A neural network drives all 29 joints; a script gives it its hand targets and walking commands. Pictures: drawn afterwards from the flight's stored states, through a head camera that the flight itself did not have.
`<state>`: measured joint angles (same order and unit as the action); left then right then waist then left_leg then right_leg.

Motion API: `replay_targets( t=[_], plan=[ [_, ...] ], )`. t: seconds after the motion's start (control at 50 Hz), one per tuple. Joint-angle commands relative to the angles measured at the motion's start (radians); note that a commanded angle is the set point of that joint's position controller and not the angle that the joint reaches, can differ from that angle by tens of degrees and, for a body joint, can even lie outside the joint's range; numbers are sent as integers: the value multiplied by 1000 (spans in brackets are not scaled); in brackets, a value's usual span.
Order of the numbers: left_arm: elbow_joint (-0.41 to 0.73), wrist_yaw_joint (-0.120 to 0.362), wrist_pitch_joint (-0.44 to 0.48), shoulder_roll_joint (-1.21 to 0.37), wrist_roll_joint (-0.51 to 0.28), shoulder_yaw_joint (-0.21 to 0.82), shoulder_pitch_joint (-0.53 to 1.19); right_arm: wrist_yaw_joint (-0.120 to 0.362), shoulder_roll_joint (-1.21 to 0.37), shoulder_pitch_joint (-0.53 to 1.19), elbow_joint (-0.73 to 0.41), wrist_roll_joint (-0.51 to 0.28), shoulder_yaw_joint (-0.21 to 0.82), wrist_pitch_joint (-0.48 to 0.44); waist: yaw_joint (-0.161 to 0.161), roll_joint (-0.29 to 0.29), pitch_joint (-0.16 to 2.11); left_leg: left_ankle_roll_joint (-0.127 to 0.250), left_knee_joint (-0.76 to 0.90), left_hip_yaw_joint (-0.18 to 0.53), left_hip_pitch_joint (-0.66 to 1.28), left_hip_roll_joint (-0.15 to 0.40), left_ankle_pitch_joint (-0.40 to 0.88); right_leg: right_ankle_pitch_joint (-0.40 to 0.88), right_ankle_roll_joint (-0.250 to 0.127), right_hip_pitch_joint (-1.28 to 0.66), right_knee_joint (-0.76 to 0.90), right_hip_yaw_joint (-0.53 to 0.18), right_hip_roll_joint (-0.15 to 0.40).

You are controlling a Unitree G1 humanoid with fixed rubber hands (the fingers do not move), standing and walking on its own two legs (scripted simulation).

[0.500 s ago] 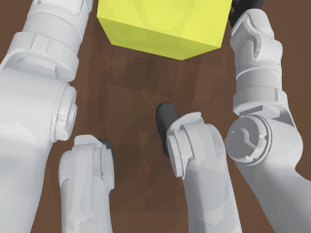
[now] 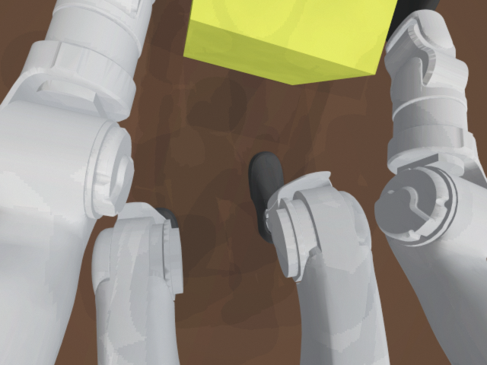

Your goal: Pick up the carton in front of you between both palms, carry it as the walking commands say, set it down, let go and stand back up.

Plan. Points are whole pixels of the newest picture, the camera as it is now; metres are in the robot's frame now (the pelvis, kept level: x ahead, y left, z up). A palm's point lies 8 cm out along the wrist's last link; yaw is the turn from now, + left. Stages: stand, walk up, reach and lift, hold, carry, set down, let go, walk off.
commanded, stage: set down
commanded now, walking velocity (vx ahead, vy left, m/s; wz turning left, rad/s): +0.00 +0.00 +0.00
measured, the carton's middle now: out of the picture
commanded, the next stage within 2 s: let go in 1.66 s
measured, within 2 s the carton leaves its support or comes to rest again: neither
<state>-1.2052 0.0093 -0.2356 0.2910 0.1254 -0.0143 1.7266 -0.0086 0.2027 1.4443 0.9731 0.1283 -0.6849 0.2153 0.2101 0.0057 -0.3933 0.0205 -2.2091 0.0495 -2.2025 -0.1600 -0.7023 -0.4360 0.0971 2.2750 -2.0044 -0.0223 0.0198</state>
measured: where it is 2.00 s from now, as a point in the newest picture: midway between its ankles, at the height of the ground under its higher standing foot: (219, 239)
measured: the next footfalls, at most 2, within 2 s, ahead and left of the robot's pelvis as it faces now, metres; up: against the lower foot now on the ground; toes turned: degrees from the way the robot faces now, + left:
none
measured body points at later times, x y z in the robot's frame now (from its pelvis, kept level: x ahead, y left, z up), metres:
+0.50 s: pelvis +0.00 -0.01 +0.00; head +0.40 +0.01 +0.19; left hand +0.62 +0.06 -0.21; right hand +0.49 -0.29 -0.20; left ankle +0.07 +0.09 -0.36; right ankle +0.15 -0.15 -0.36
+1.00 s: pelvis -0.01 -0.03 +0.05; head +0.36 -0.05 +0.30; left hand +0.65 +0.05 -0.07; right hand +0.51 -0.30 -0.08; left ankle +0.07 +0.09 -0.36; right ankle +0.15 -0.15 -0.36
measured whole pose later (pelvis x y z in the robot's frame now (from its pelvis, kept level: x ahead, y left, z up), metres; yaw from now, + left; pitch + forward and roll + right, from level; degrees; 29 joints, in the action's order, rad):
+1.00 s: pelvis -0.01 -0.03 +0.05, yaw +1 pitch +42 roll -3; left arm -1.24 0.05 -0.29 0.57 -0.10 0.15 1.80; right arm -0.20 0.14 1.37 0.78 -0.11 -0.42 0.24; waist 0.26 0.05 -0.29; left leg 0.02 -2.01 0.03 -2.10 -0.03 -0.64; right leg -0.38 0.03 2.19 -1.84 0.01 0.01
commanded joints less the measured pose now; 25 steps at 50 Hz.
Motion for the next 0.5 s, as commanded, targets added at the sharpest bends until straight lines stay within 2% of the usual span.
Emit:
replay_targets(
  t=[0.0,0.1,0.22,0.28,0.34,0.36,0.4,0.46,0.48],
  plan=[
    [65,116,28,-521,-19,69,270,149,-563,409,-50,-47,181,-15,58,258,797,11,271,47,303,59,335,234,-54,-433,6,86,-68],
    [42,120,22,-476,9,42,241,144,-525,364,-28,-30,152,-14,51,261,740,14,268,51,282,64,324,213,-58,-405,2,78,-68],
    [55,102,34,-328,22,37,260,116,-424,267,14,5,71,-34,63,253,715,6,267,64,289,88,329,199,-49,-392,-4,83,-62],
    [85,62,49,-157,-5,48,292,69,-285,190,48,5,14,-68,78,265,747,-14,265,69,328,110,362,218,-38,-408,-5,95,-51],
    [101,-6,73,116,-42,75,314,-10,-18,124,87,-21,-20,-127,91,284,789,-40,258,80,384,141,421,252,-26,-424,-6,105,-30],
    [100,-27,78,191,-63,99,339,-38,56,122,104,-40,-13,-145,104,287,817,-45,258,89,410,150,442,266,-23,-427,-4,111,-24],
    [85,-37,76,227,-117,153,391,-60,119,146,116,-94,18,-169,138,314,876,-49,250,111,469,162,482,292,-23,-412,-4,119,-20],
    [82,-22,78,187,-201,225,449,-67,155,185,102,-150,73,-190,182,352,945,-48,235,119,487,173,522,346,-41,-421,0,116,-10],
    [81,-17,82,175,-226,247,463,-67,157,197,92,-179,102,-194,191,350,977,-41,226,109,501,176,490,332,-45,-431,12,113,-6]
  ],
)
